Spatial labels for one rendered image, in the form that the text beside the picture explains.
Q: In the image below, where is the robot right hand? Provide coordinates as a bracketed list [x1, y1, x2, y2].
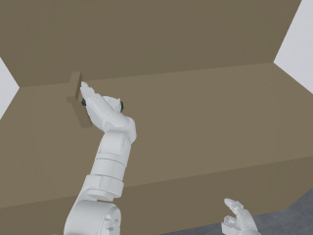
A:
[221, 198, 258, 235]

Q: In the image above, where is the left robot upper arm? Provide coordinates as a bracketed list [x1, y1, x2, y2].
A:
[53, 200, 121, 235]

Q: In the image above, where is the robot left forearm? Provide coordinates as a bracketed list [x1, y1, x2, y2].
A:
[64, 111, 137, 234]

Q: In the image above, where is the counter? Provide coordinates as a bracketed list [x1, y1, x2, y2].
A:
[0, 0, 313, 235]

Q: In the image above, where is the robot left hand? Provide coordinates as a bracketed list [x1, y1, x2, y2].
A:
[80, 81, 121, 131]

